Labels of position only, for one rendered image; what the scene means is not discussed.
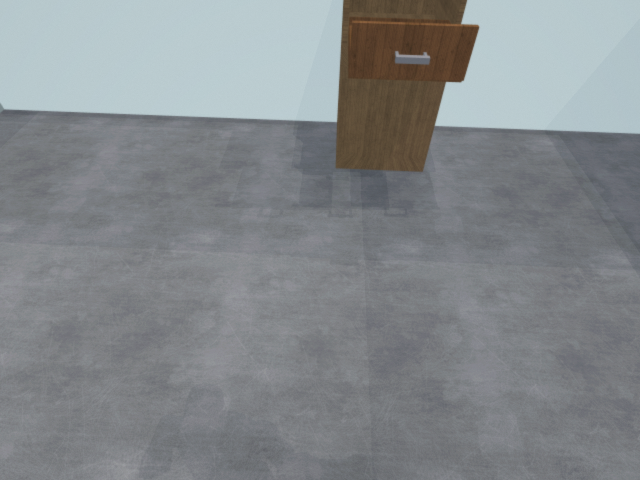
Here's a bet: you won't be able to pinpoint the cabinet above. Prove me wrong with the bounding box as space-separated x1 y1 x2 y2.
336 0 467 172

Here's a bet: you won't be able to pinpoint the handle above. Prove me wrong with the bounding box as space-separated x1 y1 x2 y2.
395 51 430 65

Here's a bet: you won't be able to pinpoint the drawer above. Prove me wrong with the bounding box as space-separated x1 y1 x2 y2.
348 17 479 82

